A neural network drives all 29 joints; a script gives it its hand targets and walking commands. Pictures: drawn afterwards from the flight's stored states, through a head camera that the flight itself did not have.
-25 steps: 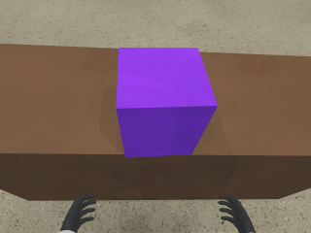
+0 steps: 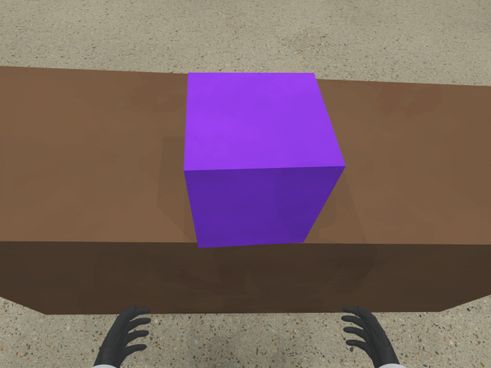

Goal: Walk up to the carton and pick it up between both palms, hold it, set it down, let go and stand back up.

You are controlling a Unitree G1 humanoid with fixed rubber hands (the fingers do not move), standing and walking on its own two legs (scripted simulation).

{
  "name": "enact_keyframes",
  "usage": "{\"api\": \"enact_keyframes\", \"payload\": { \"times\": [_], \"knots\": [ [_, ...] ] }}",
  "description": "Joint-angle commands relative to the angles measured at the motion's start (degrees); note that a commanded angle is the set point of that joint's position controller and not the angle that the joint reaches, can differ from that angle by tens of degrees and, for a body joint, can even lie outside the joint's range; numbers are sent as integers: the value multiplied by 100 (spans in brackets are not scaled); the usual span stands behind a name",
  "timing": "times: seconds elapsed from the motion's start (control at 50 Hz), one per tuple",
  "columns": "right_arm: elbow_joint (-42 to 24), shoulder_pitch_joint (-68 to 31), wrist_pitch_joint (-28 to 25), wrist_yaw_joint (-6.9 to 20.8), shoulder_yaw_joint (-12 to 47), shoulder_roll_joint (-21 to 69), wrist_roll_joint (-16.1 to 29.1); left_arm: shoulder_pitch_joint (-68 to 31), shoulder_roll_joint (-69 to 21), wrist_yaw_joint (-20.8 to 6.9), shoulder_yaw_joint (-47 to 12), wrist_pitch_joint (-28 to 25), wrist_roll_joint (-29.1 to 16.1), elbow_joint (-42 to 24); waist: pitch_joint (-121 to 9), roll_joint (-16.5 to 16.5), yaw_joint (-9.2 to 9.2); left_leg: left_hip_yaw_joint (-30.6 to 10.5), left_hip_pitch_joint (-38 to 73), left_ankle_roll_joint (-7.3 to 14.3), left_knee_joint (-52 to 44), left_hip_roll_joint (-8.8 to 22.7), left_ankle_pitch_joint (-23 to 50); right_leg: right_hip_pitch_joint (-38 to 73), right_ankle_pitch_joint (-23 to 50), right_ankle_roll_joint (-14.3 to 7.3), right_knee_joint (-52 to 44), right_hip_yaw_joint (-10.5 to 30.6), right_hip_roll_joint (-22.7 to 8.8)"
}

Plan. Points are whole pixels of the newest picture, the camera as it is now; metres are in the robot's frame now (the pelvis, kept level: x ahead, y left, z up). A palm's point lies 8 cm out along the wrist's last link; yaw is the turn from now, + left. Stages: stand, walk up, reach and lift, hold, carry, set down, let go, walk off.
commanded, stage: let go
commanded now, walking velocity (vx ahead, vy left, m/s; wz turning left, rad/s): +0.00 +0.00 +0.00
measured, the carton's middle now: (252, 166) +0.45 +0.01 +0.04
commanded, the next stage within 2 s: stand in 0.02 s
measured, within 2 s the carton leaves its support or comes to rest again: neither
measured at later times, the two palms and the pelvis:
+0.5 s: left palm out of the picture +0.13 +0.27 -0.09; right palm out of the picture +0.15 -0.26 -0.08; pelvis +0.01 +0.01 -0.01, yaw +0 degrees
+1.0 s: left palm out of the picture +0.11 +0.28 -0.10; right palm out of the picture +0.12 -0.26 -0.09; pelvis +0.01 +0.01 -0.01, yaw +0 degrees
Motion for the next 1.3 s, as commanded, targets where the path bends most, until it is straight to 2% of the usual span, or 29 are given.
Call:
{"api": "enact_keyframes", "payload": {
  "times": [0.0, 0.02, 0.04, 0.08, 0.12, 0.18, 0.24, 0.26, 0.28, 0.3, 0.32, 0.36, 0.4, 0.44, 0.56, 0.58, 0.6, 0.62, 0.7, 0.8, 0.82, 0.92, 0.94, 1.0, 1.02, 1.08, 1.18, 1.2, 1.28],
  "knots": [
    [20, -154, -270, 7, -313, -858, 19, -627, 877, 50, 393, -200, 393, -19, -1179, 248, -310, 240, 2329, -99, 345, -107, 625, 600, 722, 169, -233, 37, -159],
    [154, 160, 402, -91, -534, -1957, -506, 63, 1783, 32, 748, -471, 762, 873, -2127, 434, -109, -417, 1929, 187, 897, 626, 2198, 1031, 1067, 149, 746, 387, -618],
    [123, -5, 658, -117, -532, -1973, -450, 105, 1736, 21, 802, -584, 776, 913, -2366, 204, -134, -478, 1818, 314, 947, 591, 2158, 1244, 1137, 112, 828, 439, -577],
    [46, 10, 871, -131, -447, -1788, -394, 267, 1684, -16, 754, -705, 785, 1155, -2260, 81, -109, -491, 1555, 381, 831, 597, 1783, 1283, 1169, 129, 819, 385, -610],
    [28, 79, 962, -99, -421, -1779, -338, 173, 1534, -78, 695, -741, 771, 1307, -2166, 164, -169, -537, 1491, 339, 832, 582, 729, 1072, 387, 82, 700, 461, -675],
    [-61, 121, 1062, -75, -350, -1695, -309, 112, 1534, -120, 611, -801, 764, 1526, -1641, 365, -228, -523, 1253, 312, 822, 514, 209, 674, -89, 29, 534, 555, -642],
    [-35, 215, 1090, -53, -365, -1853, -317, 108, 1717, -155, 600, -869, 795, 1774, -1162, 9, -252, -584, 955, 309, 810, 479, -47, 503, -311, -7, 398, 635, -712],
    [-89, 251, 1111, -37, -363, -1865, -311, 113, 1761, -171, 612, -871, 776, 1830, -1111, 144, -261, -516, 1101, 291, 815, 454, -138, 294, -532, -5, 257, 717, -725],
    [-113, 205, 1119, -34, -360, -1922, -331, 153, 1821, -181, 619, -891, 778, 1885, -1053, 107, -204, -588, 1107, 302, 791, 488, 0, 275, -468, -10, 283, 635, -686],
    [-133, 252, 1114, -37, -357, -1895, -317, 71, 1758, -178, 612, -892, 766, 1912, -966, 308, -227, -588, 1049, 313, 766, 494, 20, 232, -461, -23, 301, 658, -699],
    [-136, 365, 1116, -56, -362, -1959, -297, -54, 1782, -190, 597, -935, 764, 1925, -992, 182, -317, -618, 1069, 313, 790, 527, 138, 322, -198, -17, 306, 659, -707],
    [-151, 310, 1108, -77, -364, -2045, -344, 148, 1812, -179, 589, -964, 719, 2027, -930, 327, -200, -719, 1074, 338, 699, 575, 301, 316, -57, 6, 427, 589, -645],
    [-149, 433, 1110, -65, -365, -2025, -293, -3, 1895, -172, 609, -991, 731, 2058, -1012, 413, -296, -626, 1174, 300, 752, 548, 473, 376, 223, -12, 424, 600, -666],
    [-153, 412, 1087, -64, -335, -2046, -328, 56, 1828, -188, 571, -982, 663, 2119, -962, 528, -200, -696, 1158, 293, 609, 590, 420, 366, 131, 3, 469, 545, -620],
    [-219, 353, 1076, -80, -357, -2067, -309, 58, 1868, -172, 568, -961, 654, 2312, -956, 240, -173, -719, 1084, 299, 588, 633, 285, 429, 137, -14, 426, 516, -630],
    [-191, 453, 1081, -80, -376, -2118, -294, -23, 1875, -170, 549, -972, 657, 2297, -884, 414, -188, -730, 1006, 292, 599, 598, 307, 430, 120, -32, 380, 579, -651],
    [-124, 556, 1081, -87, -374, -2108, -297, 2, 2006, -166, 582, -979, 660, 2351, -862, 261, -197, -716, 1045, 305, 539, 599, 228, 427, 105, -55, 416, 592, -643],
    [-156, 486, 1080, -85, -362, -2127, -299, -99, 1880, -167, 568, -968, 660, 2337, -877, 490, -202, -747, 1121, 308, 495, 629, 261, 325, -12, -29, 423, 569, -624],
    [-67, 661, 1082, -104, -363, -2176, -254, 6, 1985, -151, 563, -979, 636, 2480, -847, 267, -190, -737, 1116, 315, 563, 637, 499, 416, 291, -57, 354, 612, -675],
    [-65, 655, 1085, -114, -377, -2170, -247, -88, 1981, -160, 560, -995, 609, 2610, -889, 367, -222, -689, 1108, 299, 608, 607, 653, 524, 554, -23, 386, 627, -690],
    [-22, 732, 1084, -98, -355, -2091, -213, -133, 2027, -154, 560, -1010, 609, 2607, -971, 187, -269, -675, 1192, 309, 633, 611, 651, 565, 607, -61, 423, 618, -703],
    [-19, 649, 1089, -121, -334, -2126, -246, 0, 1985, -138, 531, -980, 552, 2730, -937, 313, -165, -698, 1226, 357, 609, 650, 996, 609, 839, -15, 411, 574, -678],
    [-47, 710, 1096, -122, -349, -2066, -187, -79, 1956, -136, 502, -1006, 575, 2717, -939, 277, -312, -661, 1249, 317, 631, 630, 934, 593, 853, -39, 443, 565, -699],
    [77, 800, 1090, -142, -329, -2073, -190, -173, 1950, -130, 517, -981, 588, 2722, -1034, 291, -292, -685, 1359, 295, 612, 673, 1110, 654, 983, -32, 472, 551, -713],
    [82, 831, 1086, -141, -338, -2152, -205, -61, 1993, -138, 519, -988, 541, 2764, -931, 437, -252, -681, 1409, 312, 591, 678, 1079, 525, 840, -28, 447, 618, -687],
    [100, 727, 1083, -147, -353, -2154, -213, -26, 1936, -126, 509, -980, 546, 2841, -796, 325, -178, -698, 1284, 339, 532, 702, 1032, 506, 735, -30, 408, 577, -657],
    [140, 764, 1078, -142, -312, -2046, -198, -106, 2019, -129, 511, -944, 541, 2904, -797, 281, -270, -699, 1319, 322, 543, 677, 910, 456, 733, -47, 438, 631, -675],
    [164, 836, 1089, -156, -322, -2089, -204, -140, 2001, -138, 515, -970, 548, 2884, -872, 496, -288, -721, 1427, 312, 529, 723, 991, 428, 653, -54, 445, 601, -670],
    [220, 831, 1074, -157, -312, -2136, -207, -157, 1924, -127, 513, -971, 548, 2962, -888, 306, -278, -738, 1261, 317, 487, 714, 954, 558, 696, -58, 453, 613, -679]
  ]
}}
